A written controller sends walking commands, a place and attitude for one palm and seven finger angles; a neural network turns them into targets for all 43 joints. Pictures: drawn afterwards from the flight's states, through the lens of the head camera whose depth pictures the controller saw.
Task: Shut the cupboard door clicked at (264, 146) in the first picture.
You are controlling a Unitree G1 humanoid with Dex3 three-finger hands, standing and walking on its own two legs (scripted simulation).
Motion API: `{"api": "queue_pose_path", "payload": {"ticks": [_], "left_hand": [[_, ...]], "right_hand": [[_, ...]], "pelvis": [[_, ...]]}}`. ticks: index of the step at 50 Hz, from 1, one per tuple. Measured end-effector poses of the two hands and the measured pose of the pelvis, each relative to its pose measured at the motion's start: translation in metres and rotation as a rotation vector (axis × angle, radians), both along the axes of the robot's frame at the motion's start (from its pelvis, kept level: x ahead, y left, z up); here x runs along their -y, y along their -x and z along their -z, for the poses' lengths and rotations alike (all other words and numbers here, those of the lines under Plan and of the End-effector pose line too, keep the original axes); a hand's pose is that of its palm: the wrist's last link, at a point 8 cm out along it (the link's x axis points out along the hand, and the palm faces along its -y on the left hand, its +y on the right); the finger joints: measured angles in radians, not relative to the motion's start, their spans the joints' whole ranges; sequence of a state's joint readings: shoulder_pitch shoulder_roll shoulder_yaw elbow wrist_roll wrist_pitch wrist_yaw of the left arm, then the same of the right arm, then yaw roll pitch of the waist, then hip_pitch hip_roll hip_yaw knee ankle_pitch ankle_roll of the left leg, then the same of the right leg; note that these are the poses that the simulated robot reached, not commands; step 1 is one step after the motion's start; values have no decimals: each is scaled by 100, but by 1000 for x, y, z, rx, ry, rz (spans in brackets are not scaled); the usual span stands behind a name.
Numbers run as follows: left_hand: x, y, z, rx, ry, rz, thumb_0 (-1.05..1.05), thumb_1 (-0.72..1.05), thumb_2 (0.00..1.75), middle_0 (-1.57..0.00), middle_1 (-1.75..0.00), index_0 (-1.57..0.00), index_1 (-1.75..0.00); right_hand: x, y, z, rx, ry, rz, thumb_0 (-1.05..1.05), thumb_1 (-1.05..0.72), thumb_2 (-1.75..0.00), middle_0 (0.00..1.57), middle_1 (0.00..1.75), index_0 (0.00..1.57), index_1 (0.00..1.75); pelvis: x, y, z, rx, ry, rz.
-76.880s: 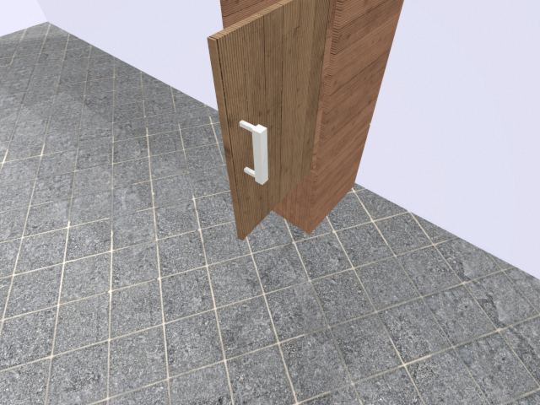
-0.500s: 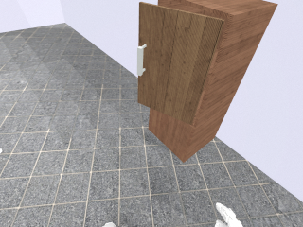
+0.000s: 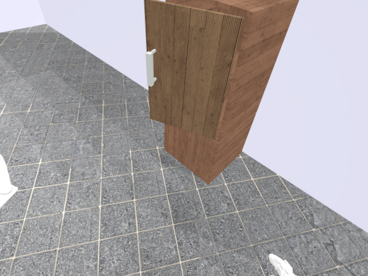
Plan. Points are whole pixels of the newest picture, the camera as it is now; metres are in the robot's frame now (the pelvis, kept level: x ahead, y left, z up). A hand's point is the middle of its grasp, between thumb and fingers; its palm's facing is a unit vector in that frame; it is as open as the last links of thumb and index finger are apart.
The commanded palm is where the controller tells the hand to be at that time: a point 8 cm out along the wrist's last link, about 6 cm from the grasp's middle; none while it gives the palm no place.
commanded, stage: stop stepping back and stand still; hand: left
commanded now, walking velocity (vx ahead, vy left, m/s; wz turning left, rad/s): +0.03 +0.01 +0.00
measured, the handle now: (152, 67) +0.95 +0.16 -0.01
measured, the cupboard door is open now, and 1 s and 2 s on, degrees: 21 21 21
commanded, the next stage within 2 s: let the arm hang, fingers relaxed in 0.72 s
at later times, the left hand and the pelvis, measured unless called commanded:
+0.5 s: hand (46, 157) +0.26 +0.25 +0.18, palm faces +0.45 -0.76 -0.47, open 7.4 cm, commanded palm +0.20 +0.28 +0.18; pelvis +0.05 -0.02 +0.00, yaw -3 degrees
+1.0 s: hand (88, 233) +0.24 +0.23 -0.06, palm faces -0.02 -0.91 -0.42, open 7.4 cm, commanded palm none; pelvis +0.04 +0.01 -0.01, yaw -3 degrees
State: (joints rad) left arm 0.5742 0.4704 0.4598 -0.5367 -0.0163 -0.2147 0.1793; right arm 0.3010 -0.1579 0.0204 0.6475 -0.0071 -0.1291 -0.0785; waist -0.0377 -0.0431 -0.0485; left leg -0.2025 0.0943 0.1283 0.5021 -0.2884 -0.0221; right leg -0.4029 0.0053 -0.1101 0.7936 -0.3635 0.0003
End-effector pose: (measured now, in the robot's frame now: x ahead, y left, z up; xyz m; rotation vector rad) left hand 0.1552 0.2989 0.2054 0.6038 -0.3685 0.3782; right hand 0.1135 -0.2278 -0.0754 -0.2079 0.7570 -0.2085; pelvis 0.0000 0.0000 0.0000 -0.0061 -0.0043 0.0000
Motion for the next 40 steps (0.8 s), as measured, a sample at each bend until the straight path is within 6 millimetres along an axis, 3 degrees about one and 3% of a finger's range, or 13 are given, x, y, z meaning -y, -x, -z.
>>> {"api": "queue_pose_path", "payload": {"ticks": [4,9,13,18,24,28,35,40], "left_hand": [[4,-8,-5,-4,-59,-50,1,88,90,-21,-31,-21,-31],[9,-24,22,-103,25,-119,1,88,90,-21,-31,-21,-31],[21,-32,38,-162,90,-94,1,88,90,-21,-31,-21,-31],[32,-43,28,-64,79,8,1,88,90,-21,-31,-21,-31],[20,-59,5,-3,11,1,1,88,90,-21,-31,-21,-31],[13,-71,11,-61,27,-38,1,88,90,-21,-31,-21,-31],[22,-79,39,-188,113,-15,1,88,90,-21,-31,-21,-31],[21,-78,29,-154,88,12,1,88,90,-21,-31,-21,-31]], "right_hand": [[2,4,26,-61,-56,1,1,-90,-90,20,30,21,30],[17,0,46,-143,-82,8,1,-90,-90,21,30,21,30],[30,-10,32,-149,-43,15,2,-91,-90,21,30,21,30],[43,-38,13,-63,50,21,1,-91,-90,20,30,21,30],[38,-75,-7,43,32,29,1,-91,-90,20,29,20,30],[29,-90,-5,66,-11,15,1,-91,-90,20,29,20,30],[14,-87,5,12,-40,16,1,-91,-90,20,29,21,30],[9,-77,6,-22,-31,19,1,-91,-90,20,30,21,30]], "pelvis": [[10,-8,9,-4,-9,9],[15,-13,10,-8,-9,16],[18,-20,4,-2,-34,28],[17,-31,10,16,-8,26],[16,-46,4,-7,-7,49],[14,-51,2,-23,-2,57],[9,-56,2,-26,-9,63],[7,-56,1,-23,-8,61]]}}
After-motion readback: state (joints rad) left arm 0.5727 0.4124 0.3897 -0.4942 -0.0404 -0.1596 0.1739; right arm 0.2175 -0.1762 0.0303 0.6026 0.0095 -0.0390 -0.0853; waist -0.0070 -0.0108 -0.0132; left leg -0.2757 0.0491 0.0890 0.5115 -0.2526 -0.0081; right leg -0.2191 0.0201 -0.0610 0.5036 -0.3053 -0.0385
